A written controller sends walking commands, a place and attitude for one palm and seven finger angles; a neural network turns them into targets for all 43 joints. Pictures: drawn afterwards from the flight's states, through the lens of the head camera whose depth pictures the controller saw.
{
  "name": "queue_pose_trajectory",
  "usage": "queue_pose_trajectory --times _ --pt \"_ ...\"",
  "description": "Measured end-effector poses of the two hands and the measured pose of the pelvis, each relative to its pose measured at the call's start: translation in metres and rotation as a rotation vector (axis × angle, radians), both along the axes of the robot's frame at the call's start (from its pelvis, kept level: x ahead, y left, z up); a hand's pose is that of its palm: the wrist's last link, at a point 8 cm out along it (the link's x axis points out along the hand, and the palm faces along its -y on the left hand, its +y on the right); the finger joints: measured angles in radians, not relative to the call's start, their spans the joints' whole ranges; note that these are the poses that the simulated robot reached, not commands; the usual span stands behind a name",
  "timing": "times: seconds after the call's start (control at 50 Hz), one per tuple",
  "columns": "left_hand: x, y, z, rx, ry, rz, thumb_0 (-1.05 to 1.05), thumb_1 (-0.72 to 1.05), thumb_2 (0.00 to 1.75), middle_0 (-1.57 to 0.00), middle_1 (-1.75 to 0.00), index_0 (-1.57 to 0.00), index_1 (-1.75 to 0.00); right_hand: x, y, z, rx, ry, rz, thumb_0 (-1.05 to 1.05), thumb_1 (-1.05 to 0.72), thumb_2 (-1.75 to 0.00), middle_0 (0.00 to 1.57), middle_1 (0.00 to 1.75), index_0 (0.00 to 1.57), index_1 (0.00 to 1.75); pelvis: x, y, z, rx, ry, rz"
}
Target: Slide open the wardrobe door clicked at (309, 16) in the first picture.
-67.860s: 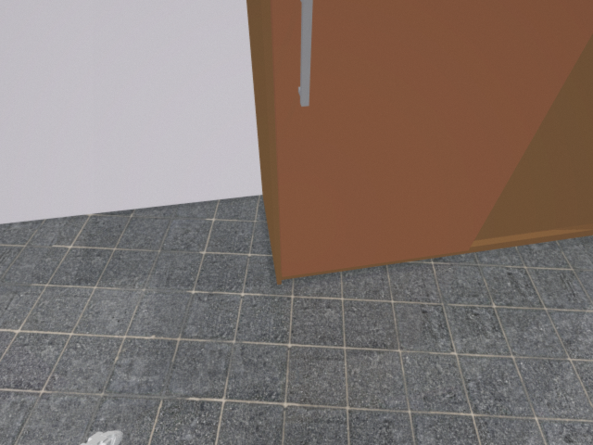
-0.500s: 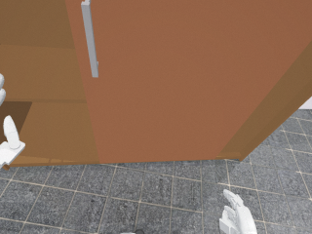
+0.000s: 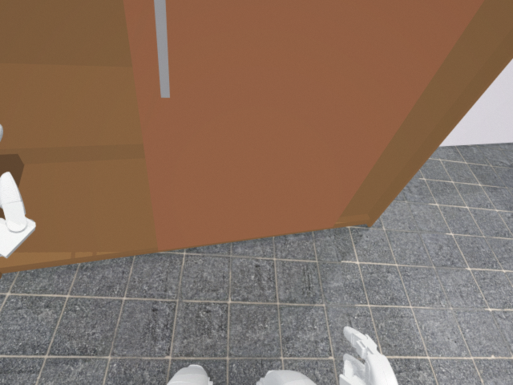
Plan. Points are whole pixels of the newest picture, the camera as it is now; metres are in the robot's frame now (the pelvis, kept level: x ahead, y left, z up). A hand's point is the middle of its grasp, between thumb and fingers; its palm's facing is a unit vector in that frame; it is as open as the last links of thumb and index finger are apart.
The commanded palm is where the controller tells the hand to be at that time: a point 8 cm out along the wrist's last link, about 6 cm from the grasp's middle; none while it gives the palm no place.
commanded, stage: stop stepping back and stand still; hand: left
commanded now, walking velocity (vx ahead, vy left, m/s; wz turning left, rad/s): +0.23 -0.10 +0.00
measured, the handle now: (161, 38) +0.67 +0.23 +0.17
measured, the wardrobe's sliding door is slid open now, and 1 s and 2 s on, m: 0.55 0.55 0.55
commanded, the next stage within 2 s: let the arm hang, fingers relaxed in 0.60 s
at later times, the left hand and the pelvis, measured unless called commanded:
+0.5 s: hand out of the picture +0.13 +0.31 +0.17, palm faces +0.48 -0.80 -0.36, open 7.5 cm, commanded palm +0.06 +0.36 +0.18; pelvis -0.06 +0.05 -0.01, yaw +4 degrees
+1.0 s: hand out of the picture +0.02 +0.22 -0.16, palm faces +0.16 -0.97 -0.18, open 7.0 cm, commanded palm none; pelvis -0.05 +0.05 -0.02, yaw +8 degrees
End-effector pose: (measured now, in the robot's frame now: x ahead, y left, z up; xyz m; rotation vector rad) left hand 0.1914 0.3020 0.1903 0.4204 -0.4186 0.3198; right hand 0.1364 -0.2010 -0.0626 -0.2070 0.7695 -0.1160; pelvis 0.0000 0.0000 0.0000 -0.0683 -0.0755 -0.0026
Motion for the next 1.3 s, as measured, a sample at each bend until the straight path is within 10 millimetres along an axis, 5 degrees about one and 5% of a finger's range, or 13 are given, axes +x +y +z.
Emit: queue_pose_trajectory --times 0.1,0.16,0.22,0.32,0.42,0.58,0.7,0.76,0.82,0.88,0.96,1.12,1.3 --pt "-0.053 -0.011 0.035 0.132 0.120 -0.043 0.02 0.89 0.90 -0.21 -0.30 -0.21 -0.30 -0.040 0.006 0.012 0.027 0.048 -0.005 0.01 -0.90 -0.90 0.20 0.30 0.21 0.30 -0.016 0.010 0.024 -0.018 0.052 0.028" --pt "-0.091 -0.006 0.042 0.295 0.127 0.007 0.02 0.88 0.90 -0.21 -0.30 -0.21 -0.30 -0.046 -0.001 -0.008 0.011 0.043 0.005 0.01 -0.90 -0.90 0.20 0.30 0.21 0.30 -0.028 0.014 0.004 0.071 0.081 0.034" --pt "-0.110 0.016 0.036 0.266 0.067 0.093 0.01 0.88 0.90 -0.21 -0.30 -0.21 -0.30 -0.049 -0.009 -0.031 -0.023 0.077 -0.004 0.01 -0.90 -0.90 0.20 0.30 0.21 0.30 -0.042 0.025 -0.008 0.044 0.055 0.014" --pt "-0.112 0.073 0.003 0.008 0.024 0.309 0.01 0.88 0.90 -0.21 -0.30 -0.21 -0.30 -0.049 -0.004 -0.023 -0.049 0.022 -0.031 0.01 -0.91 -0.90 0.20 0.30 0.20 0.30 -0.041 0.039 -0.005 0.071 0.034 0.058" --pt "-0.103 0.068 -0.028 -0.113 0.054 0.246 0.02 0.89 0.90 -0.20 -0.30 -0.20 -0.30 -0.035 0.016 -0.016 -0.080 -0.090 -0.005 0.01 -0.91 -0.90 0.20 0.30 0.20 0.30 -0.052 0.059 -0.016 0.078 0.011 0.072" --pt "-0.116 0.038 0.023 0.176 0.041 0.130 0.02 0.89 0.90 -0.21 -0.30 -0.21 -0.30 -0.028 0.052 -0.017 0.059 -0.106 0.088 0.01 -0.91 -0.90 0.20 0.30 0.20 0.30 -0.056 0.048 -0.010 0.059 0.032 0.091" --pt "-0.122 0.067 0.021 0.154 0.124 0.266 0.01 0.88 0.90 -0.21 -0.30 -0.21 -0.30 -0.025 0.051 -0.028 0.052 0.011 0.090 0.01 -0.91 -0.90 0.20 0.30 0.21 0.30 -0.041 0.057 0.002 0.078 0.057 0.082" --pt "-0.105 0.093 -0.040 0.052 0.357 0.320 0.00 0.89 0.90 -0.20 -0.30 -0.20 -0.30 -0.021 0.049 -0.044 0.053 0.066 0.136 0.01 -0.91 -0.90 0.20 0.30 0.20 0.30 -0.039 0.066 -0.003 0.072 0.073 0.130" --pt "-0.097 0.096 -0.148 -0.127 0.740 0.326 0.00 0.90 0.91 -0.19 -0.30 -0.19 -0.30 -0.020 0.045 -0.071 0.032 0.108 0.145 0.01 -0.91 -0.90 0.20 0.30 0.20 0.30 -0.043 0.073 -0.021 0.066 0.089 0.132" --pt "-0.119 0.056 -0.247 -0.277 1.140 0.266 0.01 0.91 0.90 -0.19 -0.30 -0.19 -0.30 -0.033 0.039 -0.082 0.020 0.164 0.129 0.01 -0.91 -0.90 0.20 0.30 0.20 0.30 -0.049 0.068 -0.026 0.108 0.091 0.119" --pt "-0.172 -0.025 -0.322 -0.446 1.471 0.139 0.02 0.91 0.90 -0.19 -0.30 -0.19 -0.29 -0.058 0.025 -0.091 0.010 0.283 0.111 0.01 -0.91 -0.90 0.20 0.30 0.20 0.30 -0.053 0.054 -0.027 0.113 0.087 0.126" --pt "-0.213 -0.023 -0.317 -0.527 1.530 0.248 -0.06 1.00 0.90 -0.21 -0.30 -0.21 -0.30 -0.103 0.014 -0.076 -0.022 0.509 0.049 0.01 -0.91 -0.90 0.20 0.30 0.20 0.30 -0.050 0.047 0.000 0.066 0.103 0.143" --pt "-0.239 0.002 -0.321 -0.535 1.618 0.279 -0.01 0.93 0.90 -0.20 -0.30 -0.20 -0.30 -0.134 0.036 -0.067 -0.018 0.530 0.018 0.00 -0.91 -0.90 0.20 0.30 0.20 0.30 -0.057 0.062 0.008 0.053 0.071 0.126"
